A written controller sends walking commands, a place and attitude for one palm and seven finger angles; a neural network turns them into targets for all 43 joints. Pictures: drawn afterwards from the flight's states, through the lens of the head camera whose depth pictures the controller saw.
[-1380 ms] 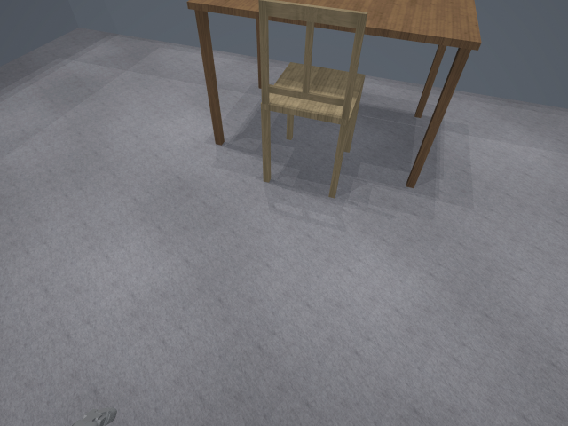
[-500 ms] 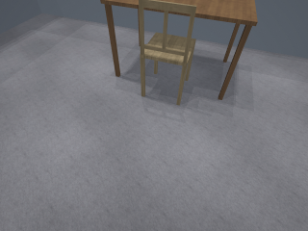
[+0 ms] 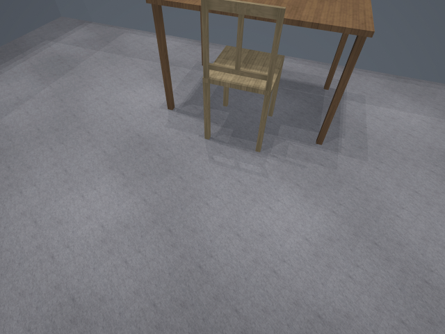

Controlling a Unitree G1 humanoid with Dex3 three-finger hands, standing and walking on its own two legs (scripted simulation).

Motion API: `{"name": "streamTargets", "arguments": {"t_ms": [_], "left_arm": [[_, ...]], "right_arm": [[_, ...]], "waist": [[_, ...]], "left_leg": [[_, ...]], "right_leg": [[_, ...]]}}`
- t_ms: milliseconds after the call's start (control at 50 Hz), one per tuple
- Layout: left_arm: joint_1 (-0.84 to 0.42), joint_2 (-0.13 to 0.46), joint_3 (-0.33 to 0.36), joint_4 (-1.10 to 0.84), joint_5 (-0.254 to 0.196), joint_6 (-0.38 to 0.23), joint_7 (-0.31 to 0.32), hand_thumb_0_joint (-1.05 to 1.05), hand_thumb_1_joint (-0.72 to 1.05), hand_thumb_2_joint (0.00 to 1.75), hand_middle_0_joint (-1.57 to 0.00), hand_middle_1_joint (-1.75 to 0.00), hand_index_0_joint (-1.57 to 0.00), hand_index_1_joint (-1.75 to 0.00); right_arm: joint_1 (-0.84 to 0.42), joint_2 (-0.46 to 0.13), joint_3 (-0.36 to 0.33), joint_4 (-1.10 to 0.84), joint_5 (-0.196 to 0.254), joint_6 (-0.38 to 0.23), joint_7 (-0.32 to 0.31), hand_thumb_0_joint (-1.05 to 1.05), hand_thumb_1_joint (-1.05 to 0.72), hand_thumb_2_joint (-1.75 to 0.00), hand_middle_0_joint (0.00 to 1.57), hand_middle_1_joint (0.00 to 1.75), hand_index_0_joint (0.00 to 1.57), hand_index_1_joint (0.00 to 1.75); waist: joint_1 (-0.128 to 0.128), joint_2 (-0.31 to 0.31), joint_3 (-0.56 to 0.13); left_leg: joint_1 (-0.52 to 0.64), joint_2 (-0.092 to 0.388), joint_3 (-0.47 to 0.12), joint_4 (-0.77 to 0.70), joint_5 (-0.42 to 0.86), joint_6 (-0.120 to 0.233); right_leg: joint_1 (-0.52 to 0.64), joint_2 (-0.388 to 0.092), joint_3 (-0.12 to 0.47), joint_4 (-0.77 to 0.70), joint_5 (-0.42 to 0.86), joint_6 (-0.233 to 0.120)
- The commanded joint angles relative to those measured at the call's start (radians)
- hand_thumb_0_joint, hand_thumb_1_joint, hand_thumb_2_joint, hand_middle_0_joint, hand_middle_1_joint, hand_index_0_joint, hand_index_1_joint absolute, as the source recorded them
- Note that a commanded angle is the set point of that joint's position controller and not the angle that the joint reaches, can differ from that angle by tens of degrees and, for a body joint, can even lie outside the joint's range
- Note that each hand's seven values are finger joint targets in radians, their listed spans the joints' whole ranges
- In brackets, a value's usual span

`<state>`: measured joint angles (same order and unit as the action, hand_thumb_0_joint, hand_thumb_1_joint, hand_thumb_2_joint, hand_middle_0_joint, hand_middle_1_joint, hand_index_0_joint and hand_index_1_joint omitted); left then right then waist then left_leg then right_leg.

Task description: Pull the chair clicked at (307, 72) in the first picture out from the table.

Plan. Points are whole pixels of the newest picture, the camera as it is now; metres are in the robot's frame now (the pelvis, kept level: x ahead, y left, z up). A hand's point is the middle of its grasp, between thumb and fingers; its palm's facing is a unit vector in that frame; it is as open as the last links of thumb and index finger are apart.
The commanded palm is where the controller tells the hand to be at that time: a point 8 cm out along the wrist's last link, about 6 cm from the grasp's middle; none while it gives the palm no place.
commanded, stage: look at it before walking up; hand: left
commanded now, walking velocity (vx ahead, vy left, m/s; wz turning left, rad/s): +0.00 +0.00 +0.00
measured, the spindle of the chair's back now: (239, 43) +1.37 +0.00 -0.10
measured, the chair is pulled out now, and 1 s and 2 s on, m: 0.00 0.00 0.00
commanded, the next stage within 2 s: walk to a spot facing it in 0.06 s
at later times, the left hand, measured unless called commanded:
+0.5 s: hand out of the picture +0.02 +0.23 -0.20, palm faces +0.14 -0.97 -0.18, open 7.4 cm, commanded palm none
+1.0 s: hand (126, 244) +0.35 +0.27 -0.18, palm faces +0.15 -0.98 -0.14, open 7.4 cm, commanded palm none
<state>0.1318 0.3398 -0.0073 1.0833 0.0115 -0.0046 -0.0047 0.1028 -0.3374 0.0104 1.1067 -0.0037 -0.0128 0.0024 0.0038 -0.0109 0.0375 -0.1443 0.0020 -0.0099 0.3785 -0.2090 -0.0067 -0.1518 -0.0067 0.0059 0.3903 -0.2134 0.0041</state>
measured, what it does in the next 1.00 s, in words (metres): walks ahead: left foot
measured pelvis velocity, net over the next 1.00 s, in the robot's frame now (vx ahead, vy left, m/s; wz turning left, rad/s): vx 0.26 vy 0.09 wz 0.21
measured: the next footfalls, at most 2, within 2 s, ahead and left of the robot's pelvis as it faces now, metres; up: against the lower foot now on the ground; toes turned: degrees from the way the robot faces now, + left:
left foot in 0.50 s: +0.11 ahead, +0.15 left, +0.00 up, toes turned +14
right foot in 1.04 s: +0.47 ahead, +0.01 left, +0.00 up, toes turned +6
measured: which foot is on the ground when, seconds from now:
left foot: down 0.00-0.30, up 0.32-0.48, down 0.50-1.00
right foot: down 0.00-0.52, up 0.54-1.00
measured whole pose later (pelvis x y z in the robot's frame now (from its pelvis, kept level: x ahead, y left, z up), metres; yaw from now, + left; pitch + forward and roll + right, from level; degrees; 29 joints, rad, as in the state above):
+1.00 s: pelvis +0.26 +0.09 -0.02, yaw +12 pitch -1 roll +0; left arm 0.09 0.16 0.04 1.00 0.02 -0.02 -0.02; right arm 0.49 -0.08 -0.02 1.17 -0.01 -0.08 -0.03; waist -0.07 -0.01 0.06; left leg 0.15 -0.03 0.04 0.28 -0.42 0.04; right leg -0.53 -0.07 -0.12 0.65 -0.18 -0.01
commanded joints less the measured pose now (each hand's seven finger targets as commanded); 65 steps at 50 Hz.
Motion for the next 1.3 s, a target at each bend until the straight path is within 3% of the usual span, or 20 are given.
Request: {"name": "streamTargets", "arguments": {"t_ms": [0, 140, 220, 280, 320, 400, 460, 480, 500, 520, 600, 660, 900, 980, 1000, 1020, 1040, 1100, 1180, 1280], "left_arm": [[-0.037, 0.201, 0.038, -0.061, 0.000, -0.018, 0.016, 0.00, 0.90, 0.90, -0.20, -0.30, -0.20, -0.30], [-0.037, 0.203, 0.038, -0.057, -0.002, -0.020, 0.017, 0.00, 0.90, 0.90, -0.20, -0.30, -0.20, -0.30], [0.074, 0.100, 0.024, -0.027, 0.007, 0.011, 0.015, 0.00, 0.90, 0.90, -0.20, -0.30, -0.20, -0.30], [0.161, 0.161, 0.057, -0.039, 0.013, 0.013, 0.013, 0.00, 0.90, 0.90, -0.20, -0.30, -0.20, -0.30], [0.186, 0.162, 0.067, -0.050, 0.018, -0.005, 0.017, 0.00, 0.90, 0.90, -0.20, -0.30, -0.20, -0.30], [0.162, 0.130, 0.073, -0.068, 0.022, -0.031, 0.013, 0.00, 0.90, 0.90, -0.20, -0.30, -0.20, -0.30], [0.153, 0.087, 0.071, -0.066, 0.010, -0.023, 0.010, 0.00, 0.90, 0.90, -0.20, -0.30, -0.20, -0.30], [0.152, 0.034, 0.063, -0.076, 0.005, -0.020, 0.005, 0.00, 0.90, 0.90, -0.20, -0.30, -0.20, -0.30], [0.147, -0.035, 0.047, -0.115, 0.000, -0.020, -0.004, 0.00, 0.90, 0.90, -0.20, -0.30, -0.20, -0.30], [0.084, -0.024, 0.048, -0.151, 0.010, -0.025, 0.001, 0.00, 0.90, 0.90, -0.20, -0.30, -0.20, -0.30], [0.093, -0.050, 0.056, -0.090, 0.019, -0.036, -0.014, 0.00, 0.90, 0.90, -0.20, -0.30, -0.20, -0.30], [0.133, -0.092, 0.051, -0.072, 0.019, -0.025, -0.011, 0.00, 0.90, 0.90, -0.20, -0.30, -0.20, -0.30], [-0.137, -0.130, 0.056, -0.168, 0.004, -0.038, -0.015, 0.00, 0.90, 0.90, -0.20, -0.30, -0.20, -0.30], [0.138, -0.078, 0.080, -0.102, 0.013, -0.054, -0.007, 0.00, 0.90, 0.90, -0.20, -0.30, -0.20, -0.30], [0.292, -0.026, 0.097, -0.062, 0.022, -0.067, -0.001, 0.00, 0.90, 0.90, -0.20, -0.30, -0.20, -0.30], [0.414, 0.075, 0.124, -0.034, 0.030, -0.074, 0.013, 0.00, 0.90, 0.90, -0.20, -0.30, -0.20, -0.30], [0.435, 0.120, 0.129, -0.013, 0.007, -0.070, 0.014, 0.00, 0.90, 0.90, -0.20, -0.30, -0.20, -0.30], [0.175, -0.029, 0.090, -0.069, 0.006, -0.068, 0.019, 0.00, 0.90, 0.90, -0.20, -0.30, -0.20, -0.30], [0.132, -0.090, 0.065, -0.067, 0.017, -0.077, 0.020, 0.00, 0.90, 0.90, -0.20, -0.30, -0.20, -0.30], [0.189, -0.040, 0.073, -0.039, 0.016, -0.078, 0.012, 0.00, 0.90, 0.90, -0.20, -0.30, -0.20, -0.30]], "right_arm": [[-0.047, -0.207, -0.044, -0.061, -0.002, -0.020, -0.013, 0.00, -0.90, -0.90, 0.20, 0.30, 0.20, 0.30], [-0.048, -0.205, -0.042, -0.057, -0.002, -0.021, -0.015, 0.00, -0.90, -0.90, 0.20, 0.30, 0.20, 0.30], [0.037, -0.075, -0.016, -0.036, -0.016, 0.012, -0.003, 0.00, -0.90, -0.90, 0.20, 0.30, 0.20, 0.30], [0.028, -0.053, -0.024, -0.079, -0.021, 0.020, 0.001, 0.00, -0.90, -0.90, 0.20, 0.30, 0.20, 0.30], [-0.002, -0.063, -0.040, -0.118, -0.018, 0.012, 0.009, 0.00, -0.90, -0.90, 0.20, 0.30, 0.20, 0.30], [0.067, 0.006, -0.043, -0.127, -0.008, -0.006, 0.028, 0.00, -0.90, -0.90, 0.20, 0.30, 0.20, 0.30], [0.257, 0.019, -0.051, -0.071, -0.011, -0.014, 0.022, 0.00, -0.90, -0.90, 0.20, 0.30, 0.20, 0.30], [0.386, -0.042, -0.072, -0.034, -0.016, -0.022, 0.013, 0.00, -0.90, -0.90, 0.20, 0.30, 0.20, 0.30], [0.489, -0.147, -0.102, -0.016, -0.024, -0.030, 0.004, 0.00, -0.90, -0.90, 0.20, 0.30, 0.20, 0.30], [0.506, -0.142, -0.098, -0.014, -0.018, -0.026, -0.008, 0.00, -0.90, -0.90, 0.20, 0.30, 0.20, 0.30], [0.352, 0.018, -0.059, -0.042, -0.010, -0.060, -0.021, 0.00, -0.90, -0.90, 0.20, 0.30, 0.20, 0.30], [0.386, 0.047, -0.057, -0.014, -0.005, -0.078, -0.030, 0.00, -0.90, -0.90, 0.20, 0.30, 0.20, 0.30], [0.489, 0.091, -0.062, 0.060, -0.015, -0.077, -0.041, 0.00, -0.90, -0.90, 0.20, 0.30, 0.20, 0.30], [0.419, 0.046, -0.075, 0.048, -0.011, -0.075, -0.043, 0.00, -0.90, -0.90, 0.20, 0.30, 0.20, 0.30], [0.415, 0.052, -0.076, 0.033, -0.005, -0.075, -0.036, 0.00, -0.90, -0.90, 0.20, 0.30, 0.20, 0.30], [0.465, 0.109, -0.067, 0.007, 0.008, -0.082, -0.024, 0.00, -0.90, -0.90, 0.20, 0.30, 0.20, 0.30], [0.426, 0.113, -0.062, -0.012, 0.007, -0.079, -0.024, 0.00, -0.90, -0.90, 0.20, 0.30, 0.20, 0.30], [0.281, 0.143, -0.073, -0.037, -0.009, -0.055, -0.009, 0.00, -0.90, -0.90, 0.20, 0.30, 0.20, 0.30], [0.317, 0.176, -0.069, -0.038, -0.022, -0.003, 0.003, 0.00, -0.90, -0.90, 0.20, 0.30, 0.20, 0.30], [0.173, 0.170, -0.067, -0.101, -0.020, -0.008, 0.030, 0.00, -0.90, -0.90, 0.20, 0.30, 0.20, 0.30]], "waist": [[0.001, 0.018, -0.078], [0.000, 0.008, -0.090], [0.016, -0.032, -0.032], [0.053, -0.206, 0.057], [0.057, -0.174, 0.105], [0.009, -0.105, 0.069], [-0.066, -0.034, 0.030], [-0.116, 0.159, -0.012], [-0.133, 0.437, -0.024], [-0.130, 0.288, 0.018], [-0.040, 0.038, 0.073], [-0.022, 0.080, 0.024], [-0.074, 0.125, 0.141], [0.063, 0.100, -0.005], [0.125, 0.012, -0.105], [0.146, -0.202, -0.246], [0.124, -0.206, -0.263], [0.031, -0.031, 0.051], [-0.050, -0.093, 0.062], [-0.016, -0.099, 0.054]], "left_leg": [[0.021, 0.116, -0.097, -0.059, 0.159, 0.036], [0.035, 0.117, -0.093, -0.055, 0.202, 0.034], [-0.105, 0.069, -0.072, 0.006, -0.141, 0.027], [-0.325, 0.008, 0.031, 0.260, -0.265, 0.014], [-0.423, 0.057, 0.015, 0.444, -0.289, 0.019], [-0.312, 0.074, 0.073, 0.324, -0.229, 0.017], [0.036, 0.023, 0.142, 0.139, -0.078, 0.019], [0.154, 0.105, -0.035, 0.021, -0.210, 0.052], [0.223, 0.350, -0.458, -0.166, -0.365, 0.148], [0.178, 0.407, -0.568, -0.240, -0.389, 0.201], [0.041, 0.301, -0.310, -0.214, -0.030, 0.184], [0.101, 0.241, -0.169, -0.185, 0.232, 0.177], [0.167, 0.216, -0.057, -0.163, 0.521, 0.158], [0.142, 0.205, -0.018, 0.168, 0.791, 0.122], [-0.022, 0.164, -0.004, 0.400, 0.634, 0.092], [-0.297, 0.000, 0.062, 0.757, 0.065, 0.050], [-0.402, -0.039, -0.005, 1.001, -0.327, 0.053], [-0.424, 0.118, -0.034, 0.992, -0.143, 0.059], [-0.325, 0.147, 0.010, 0.791, -0.085, 0.014], [-0.315, 0.136, 0.095, 0.450, 0.020, -0.010]], "right_leg": [[0.015, -0.113, 0.092, -0.061, 0.133, -0.030], [0.034, -0.117, 0.090, -0.058, 0.187, -0.032], [0.026, -0.121, 0.106, -0.080, -0.246, -0.024], [0.050, -0.276, 0.289, -0.227, -0.508, -0.113], [0.050, -0.366, 0.347, -0.266, -0.461, -0.180], [0.042, -0.327, 0.117, -0.162, -0.166, -0.156], [-0.169, -0.230, -0.057, 0.004, -0.215, -0.077], [-0.262, -0.148, -0.133, 0.273, -0.194, -0.035], [-0.484, -0.023, -0.187, 0.592, -0.396, 0.024], [-0.557, -0.037, -0.060, 0.723, -0.387, 0.002], [-0.512, -0.140, -0.010, 0.784, -0.110, 0.008], [-0.492, -0.130, -0.038, 0.738, -0.046, 0.032], [-0.443, -0.070, -0.135, 0.284, 0.054, 0.002], [-0.076, -0.005, -0.148, 0.180, 0.047, -0.053], [0.189, -0.070, -0.064, 0.149, 0.079, -0.088], [0.447, -0.367, 0.341, 0.066, 0.091, -0.189], [0.410, -0.494, 0.572, -0.074, 0.074, -0.255], [-0.067, -0.410, 0.329, -0.196, -0.241, -0.184], [-0.254, -0.310, 0.036, -0.234, -0.123, -0.128], [-0.166, -0.268, -0.064, -0.225, -0.102, -0.123]]}}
